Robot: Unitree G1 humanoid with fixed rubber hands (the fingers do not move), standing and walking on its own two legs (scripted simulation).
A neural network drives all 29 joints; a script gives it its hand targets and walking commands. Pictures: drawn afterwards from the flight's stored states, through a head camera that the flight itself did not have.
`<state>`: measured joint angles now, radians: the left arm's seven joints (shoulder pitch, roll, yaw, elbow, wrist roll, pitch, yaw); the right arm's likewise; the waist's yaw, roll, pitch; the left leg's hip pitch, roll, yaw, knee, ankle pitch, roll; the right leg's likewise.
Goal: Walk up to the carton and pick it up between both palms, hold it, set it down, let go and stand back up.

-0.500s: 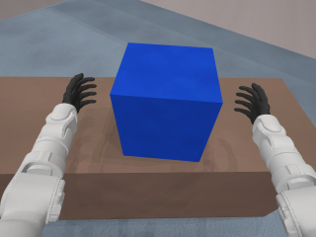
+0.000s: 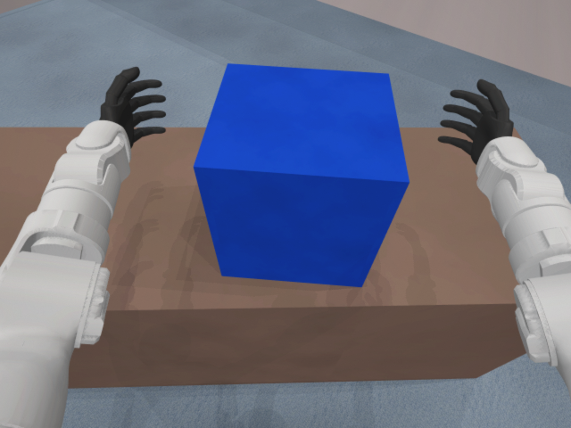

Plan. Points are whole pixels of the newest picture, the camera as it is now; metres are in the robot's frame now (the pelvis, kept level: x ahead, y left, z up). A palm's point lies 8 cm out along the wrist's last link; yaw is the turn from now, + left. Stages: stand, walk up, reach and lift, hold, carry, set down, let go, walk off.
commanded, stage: reach and lift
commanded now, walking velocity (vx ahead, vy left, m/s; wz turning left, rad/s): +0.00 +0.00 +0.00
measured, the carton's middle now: (298, 182) +0.53 +0.00 +0.00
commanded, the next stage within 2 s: none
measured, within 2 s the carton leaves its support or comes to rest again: neither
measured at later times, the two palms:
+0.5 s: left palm (100, 79) +0.49 +0.26 +0.22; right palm (502, 93) +0.48 -0.24 +0.22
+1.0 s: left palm (136, 152) +0.49 +0.25 +0.11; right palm (456, 157) +0.48 -0.23 +0.11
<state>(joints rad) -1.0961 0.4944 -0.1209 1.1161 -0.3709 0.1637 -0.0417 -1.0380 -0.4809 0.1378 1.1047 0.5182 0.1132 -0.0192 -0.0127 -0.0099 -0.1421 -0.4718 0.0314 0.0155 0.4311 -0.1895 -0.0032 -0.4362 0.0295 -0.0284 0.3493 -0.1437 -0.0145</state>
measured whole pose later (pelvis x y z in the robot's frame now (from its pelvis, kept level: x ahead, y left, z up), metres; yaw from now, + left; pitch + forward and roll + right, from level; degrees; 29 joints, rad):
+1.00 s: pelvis -0.01 -0.01 -0.02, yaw +2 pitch +26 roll -1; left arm -1.33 0.48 -0.29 1.61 -0.46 -0.18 -0.06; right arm -1.20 -0.39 0.05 1.38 0.41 -0.09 -0.01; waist -0.06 -0.04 -0.24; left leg -0.77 0.02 -0.02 0.50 -0.17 -0.03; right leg -0.75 0.02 -0.07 0.47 -0.17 -0.04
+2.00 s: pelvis -0.01 +0.00 -0.02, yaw +0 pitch +29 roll -1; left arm -1.32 0.32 -0.14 1.64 -0.31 -0.31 0.01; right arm -1.18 -0.26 -0.04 1.40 0.28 -0.20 -0.04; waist -0.05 -0.04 -0.26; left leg -0.87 0.02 0.02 0.54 -0.18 0.00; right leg -0.86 0.01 -0.04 0.51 -0.17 -0.02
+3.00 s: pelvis +0.02 +0.01 +0.00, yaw +1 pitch +18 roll +0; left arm -1.10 0.21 0.48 1.35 0.21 -0.30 -0.04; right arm -0.93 -0.02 -0.66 0.99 -0.38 -0.23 -0.01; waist -0.03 -0.01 -0.07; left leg -0.49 0.01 0.04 0.32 -0.15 0.01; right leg -0.49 -0.01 -0.05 0.31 -0.14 0.00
